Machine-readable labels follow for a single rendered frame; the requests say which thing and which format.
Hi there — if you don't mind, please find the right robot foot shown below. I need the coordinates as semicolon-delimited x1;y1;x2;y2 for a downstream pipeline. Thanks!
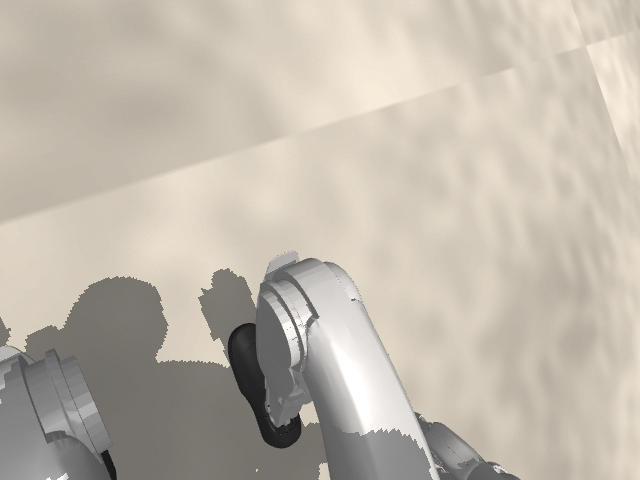
228;323;301;448

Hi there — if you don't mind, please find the right robot hand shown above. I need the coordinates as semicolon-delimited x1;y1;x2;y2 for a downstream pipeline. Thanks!
414;412;486;480

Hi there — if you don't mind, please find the right robot arm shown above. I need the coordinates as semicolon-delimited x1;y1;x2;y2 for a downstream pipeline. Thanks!
467;462;520;480

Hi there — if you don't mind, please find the left robot foot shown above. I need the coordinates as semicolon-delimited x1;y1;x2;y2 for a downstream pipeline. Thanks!
100;450;117;480

